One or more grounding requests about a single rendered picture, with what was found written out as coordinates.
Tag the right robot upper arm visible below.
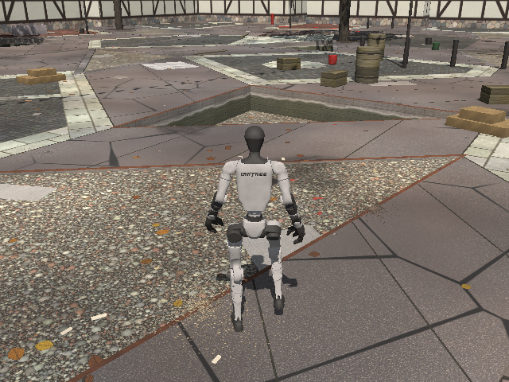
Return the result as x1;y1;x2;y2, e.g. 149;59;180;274
271;161;293;205

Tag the right robot hand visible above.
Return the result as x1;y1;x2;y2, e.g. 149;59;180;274
286;225;305;244

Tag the left robot hand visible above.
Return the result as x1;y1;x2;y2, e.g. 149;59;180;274
205;216;223;233

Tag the right robot thigh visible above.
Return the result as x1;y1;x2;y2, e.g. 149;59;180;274
265;220;282;260

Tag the right robot forearm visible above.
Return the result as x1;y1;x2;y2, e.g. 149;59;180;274
286;193;303;228

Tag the robot right foot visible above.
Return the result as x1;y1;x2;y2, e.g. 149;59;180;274
274;295;285;310

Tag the left robot upper arm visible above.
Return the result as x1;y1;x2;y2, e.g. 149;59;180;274
215;160;238;204

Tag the left robot forearm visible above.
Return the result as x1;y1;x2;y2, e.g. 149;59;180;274
207;191;223;220

